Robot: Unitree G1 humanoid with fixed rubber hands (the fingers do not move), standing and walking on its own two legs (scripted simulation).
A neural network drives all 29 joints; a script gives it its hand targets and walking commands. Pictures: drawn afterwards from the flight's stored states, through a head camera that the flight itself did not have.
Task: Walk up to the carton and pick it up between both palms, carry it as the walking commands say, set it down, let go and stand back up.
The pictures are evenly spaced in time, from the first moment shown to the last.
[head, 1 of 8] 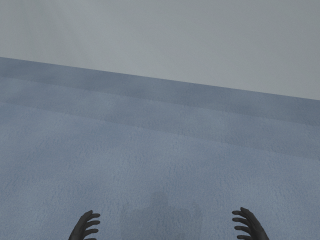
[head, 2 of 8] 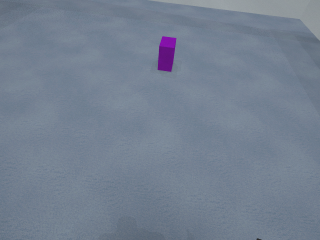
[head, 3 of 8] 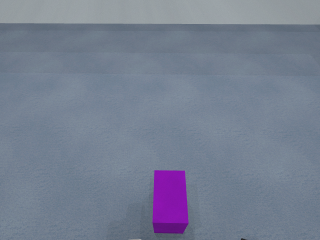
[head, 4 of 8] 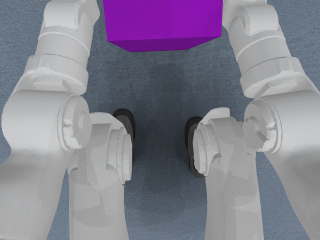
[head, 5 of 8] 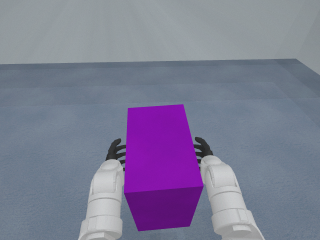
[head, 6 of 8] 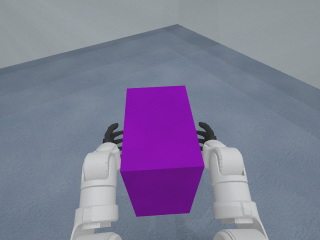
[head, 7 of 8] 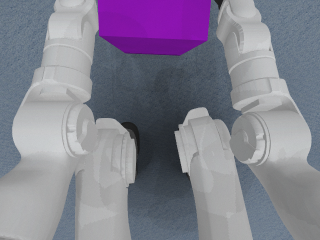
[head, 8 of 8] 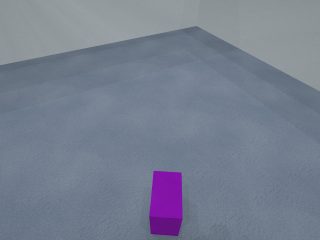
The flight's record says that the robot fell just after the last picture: no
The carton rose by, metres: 0.70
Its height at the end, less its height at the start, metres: +0.00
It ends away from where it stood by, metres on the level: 0.31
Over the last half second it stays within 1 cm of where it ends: yes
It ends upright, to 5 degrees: yes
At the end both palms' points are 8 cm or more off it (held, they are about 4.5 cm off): yes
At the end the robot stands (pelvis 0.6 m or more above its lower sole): yes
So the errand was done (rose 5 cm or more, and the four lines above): yes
